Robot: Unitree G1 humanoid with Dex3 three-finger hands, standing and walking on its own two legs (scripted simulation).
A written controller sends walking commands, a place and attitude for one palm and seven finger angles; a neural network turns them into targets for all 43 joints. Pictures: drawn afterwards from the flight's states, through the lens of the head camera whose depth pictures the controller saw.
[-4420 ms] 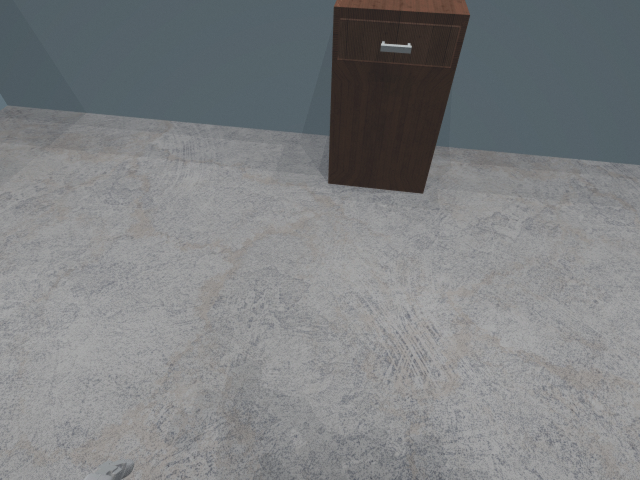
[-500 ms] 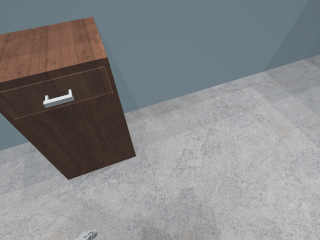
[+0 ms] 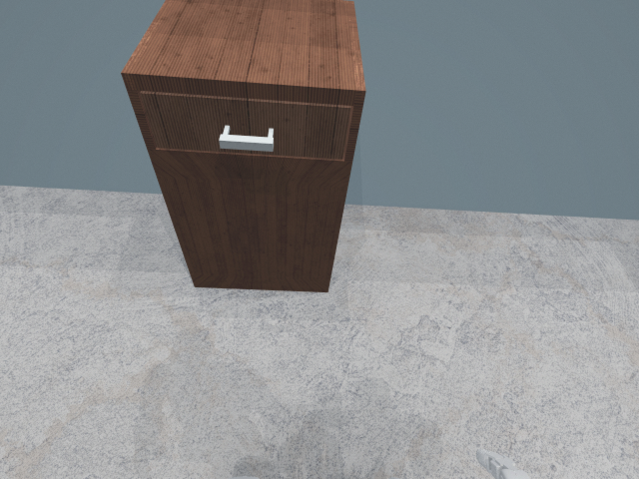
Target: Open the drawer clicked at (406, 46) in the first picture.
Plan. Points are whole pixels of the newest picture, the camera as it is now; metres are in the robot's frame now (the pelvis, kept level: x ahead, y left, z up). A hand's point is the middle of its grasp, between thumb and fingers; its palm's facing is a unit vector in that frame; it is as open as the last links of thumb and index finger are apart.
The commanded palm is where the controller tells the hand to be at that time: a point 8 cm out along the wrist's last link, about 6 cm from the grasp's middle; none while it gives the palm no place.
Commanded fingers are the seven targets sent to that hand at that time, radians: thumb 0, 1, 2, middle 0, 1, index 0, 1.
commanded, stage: take the last steps up to it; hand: left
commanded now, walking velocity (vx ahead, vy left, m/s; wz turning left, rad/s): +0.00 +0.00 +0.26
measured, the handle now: (248, 137) +0.75 +0.23 -0.06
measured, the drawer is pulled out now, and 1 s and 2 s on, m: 0.00 0.00 0.00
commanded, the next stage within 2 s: come to a stop and stand still in 1.10 s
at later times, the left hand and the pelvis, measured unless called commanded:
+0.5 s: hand out of the picture +0.01 +0.14 -0.15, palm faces +0.15 -0.97 -0.21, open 7.4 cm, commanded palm none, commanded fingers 0.00 0.90 0.90 -0.20 -0.30 -0.20 -0.30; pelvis +0.03 -0.03 +0.02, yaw +4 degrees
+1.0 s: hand out of the picture +0.12 +0.22 -0.17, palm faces +0.15 -0.98 -0.16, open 7.4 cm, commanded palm none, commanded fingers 0.00 0.90 0.90 -0.20 -0.30 -0.20 -0.30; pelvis +0.17 +0.05 +0.01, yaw +4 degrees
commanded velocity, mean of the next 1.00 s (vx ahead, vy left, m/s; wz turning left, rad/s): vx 0.26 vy -0.02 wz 0.03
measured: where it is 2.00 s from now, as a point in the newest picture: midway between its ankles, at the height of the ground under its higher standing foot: outside the picture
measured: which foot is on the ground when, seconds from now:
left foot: down 0.00-0.36, up 0.38-0.80, down 0.82-1.00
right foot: up 0.00-0.32, down 0.34-0.84, up 0.86-1.00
